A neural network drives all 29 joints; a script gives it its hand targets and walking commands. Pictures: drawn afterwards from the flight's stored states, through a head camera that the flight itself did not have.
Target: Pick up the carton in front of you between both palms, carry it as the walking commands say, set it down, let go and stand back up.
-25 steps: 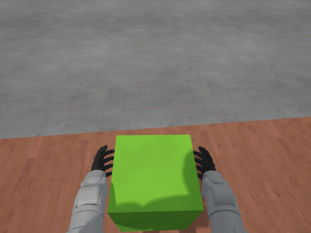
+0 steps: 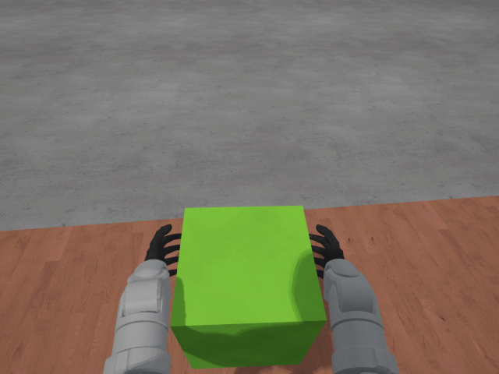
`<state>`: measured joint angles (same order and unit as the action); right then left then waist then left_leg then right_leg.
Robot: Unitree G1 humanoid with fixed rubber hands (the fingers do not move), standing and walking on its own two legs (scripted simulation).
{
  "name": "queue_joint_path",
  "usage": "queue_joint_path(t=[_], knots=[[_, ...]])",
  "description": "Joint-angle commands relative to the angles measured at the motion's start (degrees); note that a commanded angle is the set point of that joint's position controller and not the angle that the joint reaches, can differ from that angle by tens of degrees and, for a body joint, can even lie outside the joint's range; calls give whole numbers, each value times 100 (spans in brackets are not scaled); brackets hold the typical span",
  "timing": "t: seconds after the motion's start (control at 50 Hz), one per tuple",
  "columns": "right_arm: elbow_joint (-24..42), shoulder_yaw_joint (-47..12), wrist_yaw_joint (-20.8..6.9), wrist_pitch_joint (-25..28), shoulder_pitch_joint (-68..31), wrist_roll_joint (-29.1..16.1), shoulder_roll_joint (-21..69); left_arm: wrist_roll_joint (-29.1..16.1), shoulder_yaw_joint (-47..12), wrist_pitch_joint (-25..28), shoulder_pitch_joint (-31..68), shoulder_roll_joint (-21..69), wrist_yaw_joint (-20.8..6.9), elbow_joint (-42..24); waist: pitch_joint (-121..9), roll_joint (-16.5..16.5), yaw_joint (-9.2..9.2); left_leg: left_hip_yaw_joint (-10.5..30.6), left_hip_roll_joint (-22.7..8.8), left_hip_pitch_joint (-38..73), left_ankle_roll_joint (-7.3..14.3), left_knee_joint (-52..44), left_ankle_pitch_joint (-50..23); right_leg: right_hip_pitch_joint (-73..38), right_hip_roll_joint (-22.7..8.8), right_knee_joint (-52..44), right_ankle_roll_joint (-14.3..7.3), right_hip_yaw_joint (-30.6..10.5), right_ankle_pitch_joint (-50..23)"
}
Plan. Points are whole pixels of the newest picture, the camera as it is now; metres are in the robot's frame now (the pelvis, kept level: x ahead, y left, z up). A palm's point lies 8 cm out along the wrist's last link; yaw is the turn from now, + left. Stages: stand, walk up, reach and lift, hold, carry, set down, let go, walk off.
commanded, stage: reach and lift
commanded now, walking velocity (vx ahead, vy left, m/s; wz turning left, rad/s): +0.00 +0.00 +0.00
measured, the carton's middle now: (245, 290) +0.30 +0.00 -0.05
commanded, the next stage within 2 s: hold in 0.62 s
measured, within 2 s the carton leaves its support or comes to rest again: neither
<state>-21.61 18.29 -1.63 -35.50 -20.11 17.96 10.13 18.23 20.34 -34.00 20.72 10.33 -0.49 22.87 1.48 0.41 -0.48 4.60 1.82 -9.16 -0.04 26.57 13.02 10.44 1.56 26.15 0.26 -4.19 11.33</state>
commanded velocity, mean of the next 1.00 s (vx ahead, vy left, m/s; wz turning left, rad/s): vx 0.00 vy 0.00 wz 0.00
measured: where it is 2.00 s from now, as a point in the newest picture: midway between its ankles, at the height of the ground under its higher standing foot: outside the picture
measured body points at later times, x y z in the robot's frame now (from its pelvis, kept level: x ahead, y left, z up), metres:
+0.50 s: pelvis +0.02 +0.00 +0.01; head -0.01 +0.00 +0.45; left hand +0.33 +0.15 +0.03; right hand +0.32 -0.15 +0.03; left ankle +0.02 +0.12 -0.74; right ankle +0.04 -0.12 -0.74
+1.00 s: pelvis +0.01 +0.00 +0.01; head -0.04 +0.00 +0.45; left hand +0.31 +0.15 +0.05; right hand +0.31 -0.15 +0.05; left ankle +0.02 +0.12 -0.74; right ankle +0.04 -0.12 -0.74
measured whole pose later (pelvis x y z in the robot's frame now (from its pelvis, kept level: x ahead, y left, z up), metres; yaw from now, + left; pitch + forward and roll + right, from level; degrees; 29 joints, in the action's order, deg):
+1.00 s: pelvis +0.01 +0.00 +0.01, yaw +0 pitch -8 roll +0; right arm -13.4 12.9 -1.1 -44.3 -16.3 15.9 9.0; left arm 16.5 14.7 -43.0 16.9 9.2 -0.4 14.5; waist 1.8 0.3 -0.3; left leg 4.7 1.6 -1.7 0.1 21.4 11.5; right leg 2.9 1.4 21.0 0.3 -4.3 9.8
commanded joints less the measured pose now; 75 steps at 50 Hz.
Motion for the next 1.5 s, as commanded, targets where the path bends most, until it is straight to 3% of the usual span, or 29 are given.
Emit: queue_joint_path(t=[0.0, 0.3, 0.6, 0.7, 0.82, 1.02, 1.36, 1.38, 1.42, 1.44, 1.48], knots=[[-126, -3048, -1240, 111, -2874, -1205, 5317, -1235, -3134, 9, 2827, 5350, -1401, 261, -1478, -35, 1, -58, 276, -27, 64, -614, -271, -848, 296, -418, -29, 21, -398], [469, -3274, -1188, -85, -2186, -1392, 5176, -1409, -3366, -205, 2085, 5240, -1340, -318, -1494, -23, 4, 3, 323, 450, -4, -759, -1247, -1161, 346, -601, 9, -19, -1289], [813, -3415, -1182, -287, -2132, -1500, 5106, -1532, -3526, -414, 2004, 5208, -1315, -666, -1390, -8, 2, 32, 319, 576, -23, -829, -1266, -1196, 357, -670, 18, -26, -1249], [1322, -3796, -1130, -514, -1947, -1730, 5107, -1740, -3863, -630, 1803, 5157, -1266, -1185, -1597, -25, 34, 65, 313, 810, -35, -894, -1677, -1435, 353, -746, 43, -60, -1644], [1094, -3428, -1107, -721, -1939, -1535, 4844, -1550, -3533, -848, 1851, 4868, -1261, -1004, -806, -15, 1, -3, 280, 515, -3, -1058, -678, -1170, 317, -895, -10, -22, -672], [896, -3434, -1180, -654, -2567, -1554, 5052, -1559, -3523, -768, 2470, 5046, -1348, -795, -1019, -17, 26, -30, 255, 376, 34, -961, -211, -1142, 285, -781, -14, 15, -256], [968, -3432, -1148, -678, -2288, -1569, 5050, -1554, -3521, -782, 2228, 5013, -1330, -891, -1159, -20, 21, -29, 280, 566, 7, -965, -817, -1336, 308, -800, 17, -3, -874], [951, -3568, -1152, -714, -2430, -1634, 5063, -1648, -3695, -834, 2358, 4990, -1336, -999, -1227, -77, 90, 23, -692, -212, 112, -525, -63, -633, -689, -331, -31, 116, 44], [1213, -3721, -1139, -730, -2500, -1793, 5081, -1769, -3805, -868, 2304, 5007, -1309, -1141, -1198, -123, 66, 150, -530, -628, 107, -635, 2216, -88, -668, -763, -118, -197, 2485], [1395, -3873, -1118, -752, -2577, -1899, 5119, -1846, -3946, -891, 2406, 5063, -1281, -1335, -1081, -182, 59, 117, -462, -961, 96, -493, 2712, 15, -726, -814, -187, -363, 3105], [1738, -4148, -1064, -826, -2642, -2061, 5165, -1991, -4196, -963, 2391, 5108, -1209, -1691, -1265, -473, 95, -240, -315, -1182, 6, 205, 1718, -157, -1031, -965, -383, -767, 2745]])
